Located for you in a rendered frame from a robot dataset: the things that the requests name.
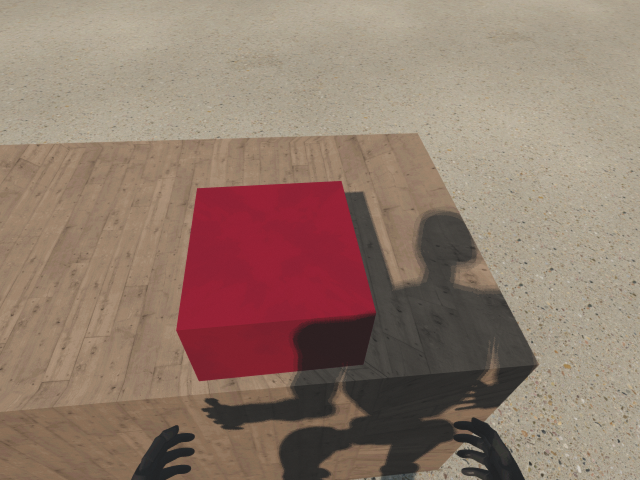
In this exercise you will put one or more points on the carton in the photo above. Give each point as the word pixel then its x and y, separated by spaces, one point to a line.
pixel 274 282

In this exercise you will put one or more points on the pedestal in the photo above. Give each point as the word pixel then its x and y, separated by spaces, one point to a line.
pixel 93 247

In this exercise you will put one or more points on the robot left hand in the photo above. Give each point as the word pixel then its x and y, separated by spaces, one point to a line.
pixel 153 462

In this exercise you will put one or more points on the robot right hand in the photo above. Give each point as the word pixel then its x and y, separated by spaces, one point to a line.
pixel 496 457

